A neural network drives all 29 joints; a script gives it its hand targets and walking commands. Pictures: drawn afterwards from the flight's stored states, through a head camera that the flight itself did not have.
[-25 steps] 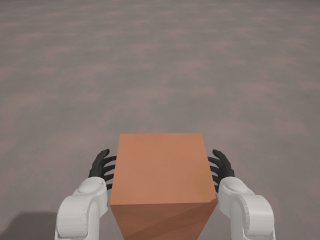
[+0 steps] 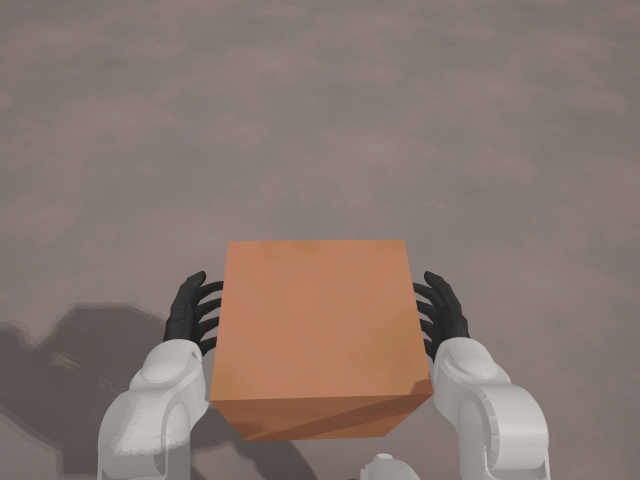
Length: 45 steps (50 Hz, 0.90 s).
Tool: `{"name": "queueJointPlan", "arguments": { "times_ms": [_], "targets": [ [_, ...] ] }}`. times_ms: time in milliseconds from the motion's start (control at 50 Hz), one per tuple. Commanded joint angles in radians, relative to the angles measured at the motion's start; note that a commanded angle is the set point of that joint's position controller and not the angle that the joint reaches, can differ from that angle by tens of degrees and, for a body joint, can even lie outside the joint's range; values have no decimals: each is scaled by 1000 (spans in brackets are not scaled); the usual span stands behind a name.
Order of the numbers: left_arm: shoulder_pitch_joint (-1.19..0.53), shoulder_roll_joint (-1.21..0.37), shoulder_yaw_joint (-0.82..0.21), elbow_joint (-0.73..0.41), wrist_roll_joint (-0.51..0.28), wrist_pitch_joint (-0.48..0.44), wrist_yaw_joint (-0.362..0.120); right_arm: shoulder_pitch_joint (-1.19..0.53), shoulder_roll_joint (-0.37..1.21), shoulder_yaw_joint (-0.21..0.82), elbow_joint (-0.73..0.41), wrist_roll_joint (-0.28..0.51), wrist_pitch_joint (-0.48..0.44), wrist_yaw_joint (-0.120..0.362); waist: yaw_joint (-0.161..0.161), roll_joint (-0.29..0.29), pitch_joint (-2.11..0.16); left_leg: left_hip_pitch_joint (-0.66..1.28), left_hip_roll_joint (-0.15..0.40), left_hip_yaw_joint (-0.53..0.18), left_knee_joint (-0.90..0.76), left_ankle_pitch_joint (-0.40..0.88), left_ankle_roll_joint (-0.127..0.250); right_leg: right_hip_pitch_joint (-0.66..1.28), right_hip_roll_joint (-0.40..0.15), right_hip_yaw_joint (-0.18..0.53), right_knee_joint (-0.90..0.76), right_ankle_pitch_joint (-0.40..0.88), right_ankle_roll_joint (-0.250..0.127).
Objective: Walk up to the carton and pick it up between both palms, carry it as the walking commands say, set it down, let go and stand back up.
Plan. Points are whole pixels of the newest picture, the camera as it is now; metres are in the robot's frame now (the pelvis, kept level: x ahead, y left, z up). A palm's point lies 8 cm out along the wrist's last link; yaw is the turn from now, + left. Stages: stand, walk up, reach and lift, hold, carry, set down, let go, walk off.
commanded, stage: carry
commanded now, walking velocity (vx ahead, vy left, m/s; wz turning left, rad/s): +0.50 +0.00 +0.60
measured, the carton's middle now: (316, 351) +0.27 -0.01 +0.00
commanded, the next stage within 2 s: none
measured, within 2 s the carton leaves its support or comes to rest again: neither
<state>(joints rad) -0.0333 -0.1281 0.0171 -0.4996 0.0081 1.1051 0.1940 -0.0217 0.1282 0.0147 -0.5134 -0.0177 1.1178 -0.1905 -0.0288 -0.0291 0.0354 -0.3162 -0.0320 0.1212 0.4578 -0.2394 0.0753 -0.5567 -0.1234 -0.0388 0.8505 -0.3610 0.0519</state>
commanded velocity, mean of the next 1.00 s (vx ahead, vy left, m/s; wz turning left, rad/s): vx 0.50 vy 0.00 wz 0.60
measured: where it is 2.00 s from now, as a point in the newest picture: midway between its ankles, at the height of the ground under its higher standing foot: (131, 251)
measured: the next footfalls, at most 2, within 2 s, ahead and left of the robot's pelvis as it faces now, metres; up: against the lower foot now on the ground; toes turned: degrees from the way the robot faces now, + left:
right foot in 0.12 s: +0.20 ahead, -0.14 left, +0.00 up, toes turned -3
left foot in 0.52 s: +0.44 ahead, +0.16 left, +0.00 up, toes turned +28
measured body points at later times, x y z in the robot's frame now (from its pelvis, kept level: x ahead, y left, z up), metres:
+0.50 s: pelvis +0.30 +0.03 -0.01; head +0.31 +0.02 +0.44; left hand +0.49 +0.25 +0.08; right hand +0.59 -0.02 +0.08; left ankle +0.38 +0.15 -0.72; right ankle +0.16 -0.14 -0.74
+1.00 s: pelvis +0.58 +0.15 -0.01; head +0.61 +0.16 +0.44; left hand +0.72 +0.42 +0.07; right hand +0.87 +0.18 +0.06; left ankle +0.43 +0.14 -0.69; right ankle +0.68 +0.09 -0.74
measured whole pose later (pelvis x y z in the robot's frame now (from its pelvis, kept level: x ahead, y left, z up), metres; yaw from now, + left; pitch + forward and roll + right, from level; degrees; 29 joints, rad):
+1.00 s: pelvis +0.58 +0.15 -0.01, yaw +36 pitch +3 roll -1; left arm 0.00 -0.13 -0.02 -0.50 0.01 1.08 0.20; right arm 0.01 0.13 0.00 -0.55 -0.01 1.12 -0.19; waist -0.02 0.06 0.00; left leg -0.27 -0.06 0.00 0.91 -0.41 0.07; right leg -0.39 -0.06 -0.20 0.53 -0.18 -0.03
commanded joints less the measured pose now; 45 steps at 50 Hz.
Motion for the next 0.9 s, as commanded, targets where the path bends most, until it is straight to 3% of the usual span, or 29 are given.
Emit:
{"name": "queueJointPlan", "arguments": {
  "times_ms": [0,40,60,80,100,120,140,180,200,220,260,300,340,360,400,440,460,480,500,520,540,560,600,640,660,700,740,840,880],
  "targets": [
    [-371,-970,-657,-240,-293,-61,-149,-383,935,586,-232,289,-65,156,2,219,-454,316,235,-237,-134,343,131,91,49,-66,-193,123,-11],
    [-373,-938,-655,-264,-289,-55,-146,-358,909,599,-242,284,-58,151,-3,193,-451,288,212,-220,-83,384,104,174,64,-84,-288,157,-18],
    [-355,-933,-645,-256,-285,-49,-146,-376,898,605,-258,288,-54,147,7,162,-453,223,201,-190,-28,353,77,280,71,-98,-376,182,-24],
    [-320,-923,-635,-245,-286,-42,-146,-371,886,606,-253,281,-43,140,34,99,-488,71,169,-140,102,336,38,511,60,-89,-469,205,-44],
    [-299,-902,-623,-240,-280,-37,-144,-394,877,609,-261,285,-34,139,65,-70,-552,-138,105,-53,356,251,-14,781,-100,98,-530,105,-82],
    [-264,-864,-603,-209,-256,-31,-137,-369,838,619,-261,279,-15,139,57,-323,-542,-406,19,-2,563,-167,-52,937,-362,450,-565,249,-186],
    [-294,-869,-591,-208,-243,-34,-136,-396,850,632,-252,294,-10,143,52,-277,-559,-438,49,-96,688,-237,-42,916,-391,479,-515,408,-238],
    [-335,-892,-585,-221,-260,-27,-143,-391,870,614,-214,300,-1,146,47,-106,-467,-435,123,-119,711,-168,-52,798,-364,289,-535,407,-214],
    [-364,-925,-593,-213,-266,-27,-144,-435,893,614,-216,304,-6,149,47,-70,-425,-425,140,-113,609,-157,-61,759,-331,210,-561,363,-197],
    [-387,-931,-599,-224,-276,-27,-148,-420,904,606,-190,294,-7,148,45,-88,-379,-415,136,-87,556,-132,-70,740,-303,138,-574,411,-175],
    [-392,-920,-591,-211,-282,-25,-149,-414,908,593,-167,276,-10,139,45,-144,-333,-405,118,-41,454,-125,-78,728,-294,62,-611,425,-163],
    [-396,-901,-589,-198,-289,-22,-151,-410,893,579,-159,259,-12,127,47,-153,-316,-407,105,-7,370,-66,-76,750,-283,0,-629,454,-151],
    [-382,-869,-583,-185,-295,-13,-148,-370,872,559,-130,239,-7,111,49,-166,-282,-392,93,31,300,-8,-65,763,-255,-84,-620,564,-127],
    [-372,-851,-579,-177,-287,-6,-145,-373,859,560,-132,234,-3,106,49,-148,-266,-365,87,46,265,19,-62,747,-252,-113,-618,573,-120],
    [-396,-840,-583,-185,-293,3,-147,-368,858,551,-133,225,4,100,37,-168,-241,-259,52,99,166,68,-48,704,-207,-220,-573,760,-89],
    [-405,-826,-583,-189,-289,14,-146,-373,853,541,-121,222,13,99,30,-181,-275,-126,-21,171,120,80,-28,688,-195,-261,-458,1018,-69],
    [-402,-823,-582,-177,-289,21,-146,-372,851,537,-113,219,17,96,28,-212,-284,-70,-56,201,107,62,-14,681,-186,-275,-375,1099,-57],
    [-408,-813,-582,-187,-284,24,-149,-361,843,535,-108,225,17,97,4,-185,-366,103,-89,204,54,78,19,640,-172,-293,-186,1135,-36],
    [-427,-785,-572,-181,-271,32,-150,-329,838,525,-73,224,22,95,-32,-148,-432,311,-69,134,24,64,74,493,-136,-292,34,1028,-8],
    [-453,-794,-573,-178,-264,34,-153,-358,837,523,-80,231,18,101,-43,47,-424,435,143,-252,-76,-14,161,200,-54,-225,320,483,21],
    [-441,-814,-594,-184,-277,31,-158,-378,829,509,-54,239,15,109,-15,308,-434,616,362,-781,-190,198,284,-148,126,-89,522,-195,42],
    [-441,-848,-610,-157,-281,24,-158,-422,858,534,-106,256,5,115,-13,228,-501,657,377,-755,-149,425,295,-191,45,60,594,-194,12],
    [-414,-935,-592,-113,-274,-3,-160,-485,945,559,-123,285,-17,131,-4,43,-488,528,360,-574,-103,446,233,-185,-15,103,502,-104,11],
    [-435,-1004,-593,-150,-274,-42,-162,-498,1024,585,-145,312,-45,153,1,45,-464,392,306,-418,-125,468,182,-81,-44,67,286,-37,23],
    [-430,-1020,-596,-160,-274,-54,-159,-481,1027,583,-138,306,-54,157,2,73,-448,335,286,-382,-147,421,172,-26,-15,29,172,-43,22],
    [-398,-1034,-605,-174,-267,-77,-150,-464,1007,590,-170,311,-74,168,3,135,-435,315,248,-349,-171,382,166,21,11,-1,34,28,10],
    [-375,-1015,-618,-203,-267,-90,-141,-425,973,586,-192,306,-86,170,1,159,-422,316,217,-315,-170,397,154,46,28,-30,-79,120,4],
    [-316,-923,-639,-250,-270,-79,-130,-338,875,591,-238,283,-79,147,-8,149,-402,369,180,-276,-84,638,112,107,73,-79,-270,214,-18],
    [-304,-892,-637,-241,-271,-61,-129,-292,845,588,-207,265,-57,135,3,121,-424,270,152,-225,46,757,81,311,97,-103,-372,190,-47]
  ]
}}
